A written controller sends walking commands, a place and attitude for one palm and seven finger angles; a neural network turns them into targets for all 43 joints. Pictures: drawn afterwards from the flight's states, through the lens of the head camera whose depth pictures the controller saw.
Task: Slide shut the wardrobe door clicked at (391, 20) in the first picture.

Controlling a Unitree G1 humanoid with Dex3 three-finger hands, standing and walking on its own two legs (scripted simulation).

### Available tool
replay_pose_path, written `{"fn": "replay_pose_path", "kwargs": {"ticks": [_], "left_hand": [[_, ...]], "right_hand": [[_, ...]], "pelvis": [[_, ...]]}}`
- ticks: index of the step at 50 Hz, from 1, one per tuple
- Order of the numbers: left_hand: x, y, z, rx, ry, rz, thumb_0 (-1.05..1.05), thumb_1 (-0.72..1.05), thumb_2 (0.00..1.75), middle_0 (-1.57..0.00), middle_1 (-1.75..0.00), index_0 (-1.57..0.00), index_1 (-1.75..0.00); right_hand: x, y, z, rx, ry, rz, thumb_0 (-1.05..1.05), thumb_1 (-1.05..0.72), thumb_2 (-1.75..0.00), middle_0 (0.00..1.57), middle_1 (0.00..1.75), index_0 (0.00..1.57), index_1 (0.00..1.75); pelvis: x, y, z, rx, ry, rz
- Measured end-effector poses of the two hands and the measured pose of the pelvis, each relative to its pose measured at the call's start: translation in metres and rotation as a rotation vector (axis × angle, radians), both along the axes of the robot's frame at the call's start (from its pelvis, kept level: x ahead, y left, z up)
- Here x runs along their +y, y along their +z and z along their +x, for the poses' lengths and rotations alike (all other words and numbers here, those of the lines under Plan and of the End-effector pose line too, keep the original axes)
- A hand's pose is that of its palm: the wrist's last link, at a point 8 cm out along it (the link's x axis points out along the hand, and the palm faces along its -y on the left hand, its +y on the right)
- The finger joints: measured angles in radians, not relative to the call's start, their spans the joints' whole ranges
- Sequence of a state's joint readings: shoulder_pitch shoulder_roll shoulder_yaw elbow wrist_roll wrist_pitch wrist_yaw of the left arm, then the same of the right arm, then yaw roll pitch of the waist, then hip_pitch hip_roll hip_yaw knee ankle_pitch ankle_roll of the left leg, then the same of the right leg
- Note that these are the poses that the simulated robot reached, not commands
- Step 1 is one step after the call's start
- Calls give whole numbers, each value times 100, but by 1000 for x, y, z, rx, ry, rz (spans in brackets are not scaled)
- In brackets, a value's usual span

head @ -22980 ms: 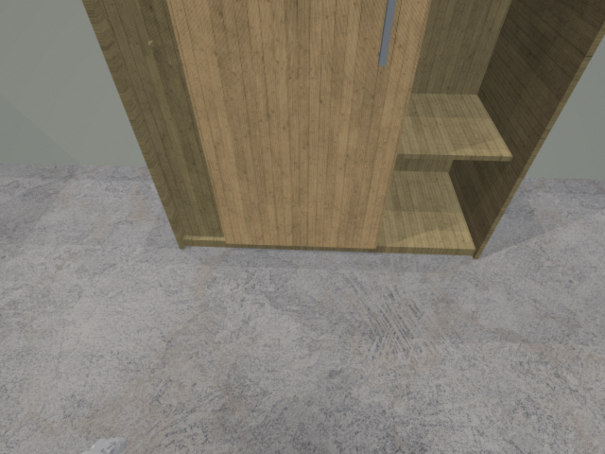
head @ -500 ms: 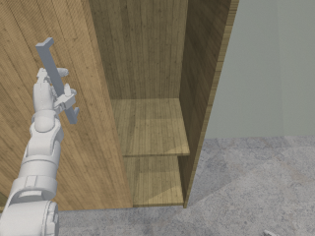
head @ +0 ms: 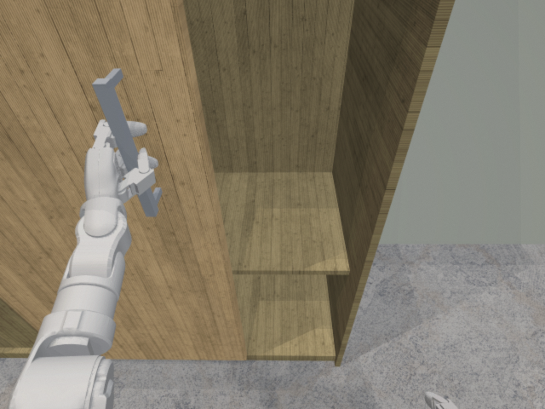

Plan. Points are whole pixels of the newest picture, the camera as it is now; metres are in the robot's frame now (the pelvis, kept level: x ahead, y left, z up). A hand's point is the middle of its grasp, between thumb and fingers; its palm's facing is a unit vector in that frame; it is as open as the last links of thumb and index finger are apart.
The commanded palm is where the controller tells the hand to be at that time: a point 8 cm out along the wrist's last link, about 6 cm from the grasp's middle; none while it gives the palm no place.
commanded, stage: loosen the grip on the handle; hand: left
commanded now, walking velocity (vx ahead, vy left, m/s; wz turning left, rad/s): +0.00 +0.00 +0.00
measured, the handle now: (135, 150) +0.44 +0.25 +0.19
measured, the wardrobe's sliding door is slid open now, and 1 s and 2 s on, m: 0.32 0.32 0.32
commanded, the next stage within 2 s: slip the hand off the handle in 0.60 s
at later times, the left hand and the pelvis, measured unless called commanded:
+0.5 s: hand (145, 176) +0.40 +0.23 +0.16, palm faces +0.39 -0.91 -0.16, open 13.3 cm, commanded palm +0.36 +0.27 +0.17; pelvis -0.01 -0.06 -0.01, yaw +5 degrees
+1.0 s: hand (106, 178) +0.39 +0.28 +0.17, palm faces +0.41 -0.90 -0.15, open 14.7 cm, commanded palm +0.36 +0.32 +0.17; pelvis -0.03 -0.04 -0.02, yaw +5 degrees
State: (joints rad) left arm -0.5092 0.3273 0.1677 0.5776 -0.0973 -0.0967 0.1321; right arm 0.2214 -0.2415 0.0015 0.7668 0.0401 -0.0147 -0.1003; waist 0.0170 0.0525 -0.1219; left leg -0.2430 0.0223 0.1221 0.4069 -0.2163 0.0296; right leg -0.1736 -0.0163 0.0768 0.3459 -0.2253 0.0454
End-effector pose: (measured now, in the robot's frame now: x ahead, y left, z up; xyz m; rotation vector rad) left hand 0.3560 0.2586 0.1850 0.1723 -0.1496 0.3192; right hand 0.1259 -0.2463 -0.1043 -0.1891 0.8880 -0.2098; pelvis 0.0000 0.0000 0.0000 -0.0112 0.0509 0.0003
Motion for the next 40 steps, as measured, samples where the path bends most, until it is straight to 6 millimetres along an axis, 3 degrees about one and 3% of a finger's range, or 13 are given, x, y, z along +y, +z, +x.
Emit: {"fn": "replay_pose_path", "kwargs": {"ticks": [4,9,13,18,23,31,40], "left_hand": [[7,5,11,25,-9,72,-4,70,84,-45,-140,-23,-136],[16,5,16,14,29,-47,-2,53,76,-46,-140,-38,-140],[4,-3,11,40,44,18,-1,27,62,-46,-140,-43,-141],[7,-10,8,54,83,-2,0,-14,41,-44,-138,-41,-138],[10,-12,6,44,83,7,0,-39,29,-39,-132,-38,-132],[13,-15,4,28,71,-6,-1,-52,22,-31,-122,-30,-121],[25,-15,-1,33,75,-9,-1,-55,21,-27,-116,-26,-116]], "right_hand": [[0,4,5,-25,55,-13,1,-91,-90,20,30,20,29],[-13,9,-11,15,109,-30,1,-90,-90,20,30,20,29],[-29,2,-28,60,115,-30,1,-90,-90,20,30,20,30],[-50,-6,-49,120,70,-35,1,-90,-90,20,30,20,29],[-67,-10,-62,154,47,-50,1,-91,-90,20,30,20,29],[-81,-14,-66,160,35,-59,1,-91,-90,20,30,20,29],[-69,-16,-56,115,54,-51,1,-91,-90,20,29,20,29]], "pelvis": [[-6,-3,-10,-27,38,17],[-22,-4,-15,-3,58,16],[-31,-5,-15,-5,73,5],[-43,-6,-13,-2,74,5],[-53,-8,-11,4,78,5],[-59,-11,-12,24,81,6],[-53,-14,-18,31,87,2]]}}
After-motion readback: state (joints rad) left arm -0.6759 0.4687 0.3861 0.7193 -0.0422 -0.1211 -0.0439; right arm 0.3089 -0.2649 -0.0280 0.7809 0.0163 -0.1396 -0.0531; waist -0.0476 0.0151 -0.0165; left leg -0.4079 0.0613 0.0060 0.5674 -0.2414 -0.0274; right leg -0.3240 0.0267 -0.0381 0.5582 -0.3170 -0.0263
